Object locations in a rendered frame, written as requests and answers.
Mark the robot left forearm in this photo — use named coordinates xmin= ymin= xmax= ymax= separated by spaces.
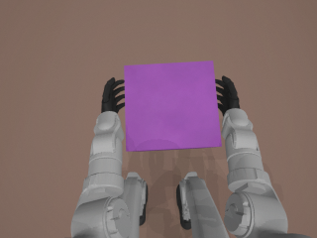
xmin=70 ymin=111 xmax=125 ymax=236

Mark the left robot shin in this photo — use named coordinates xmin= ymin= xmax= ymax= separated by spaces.
xmin=124 ymin=172 xmax=144 ymax=216

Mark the left robot hand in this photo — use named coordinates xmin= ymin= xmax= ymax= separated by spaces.
xmin=101 ymin=77 xmax=125 ymax=114

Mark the right robot hand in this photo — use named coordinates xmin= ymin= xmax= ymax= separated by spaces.
xmin=215 ymin=75 xmax=241 ymax=116

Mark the robot left foot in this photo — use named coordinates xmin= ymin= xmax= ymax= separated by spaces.
xmin=139 ymin=184 xmax=148 ymax=226

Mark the left robot upper arm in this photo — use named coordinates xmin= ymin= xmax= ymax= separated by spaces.
xmin=67 ymin=196 xmax=132 ymax=238

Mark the carton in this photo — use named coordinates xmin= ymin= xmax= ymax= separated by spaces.
xmin=124 ymin=60 xmax=222 ymax=152

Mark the right robot upper arm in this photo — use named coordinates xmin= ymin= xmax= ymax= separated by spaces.
xmin=224 ymin=190 xmax=312 ymax=238

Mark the robot right forearm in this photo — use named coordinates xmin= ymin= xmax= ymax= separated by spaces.
xmin=221 ymin=108 xmax=288 ymax=230

